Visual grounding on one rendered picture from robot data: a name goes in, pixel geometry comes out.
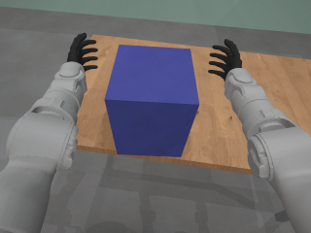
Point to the carton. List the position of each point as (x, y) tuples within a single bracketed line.
[(151, 100)]

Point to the right robot upper arm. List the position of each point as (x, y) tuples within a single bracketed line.
[(283, 158)]

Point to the left robot hand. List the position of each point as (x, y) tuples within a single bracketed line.
[(77, 52)]

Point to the left robot upper arm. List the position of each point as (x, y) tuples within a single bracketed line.
[(42, 145)]

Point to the right robot hand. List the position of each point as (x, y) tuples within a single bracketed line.
[(231, 59)]

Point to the left robot forearm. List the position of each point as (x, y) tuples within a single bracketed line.
[(62, 100)]

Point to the table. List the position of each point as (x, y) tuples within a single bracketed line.
[(216, 139)]

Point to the right robot forearm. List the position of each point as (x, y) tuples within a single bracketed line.
[(251, 105)]

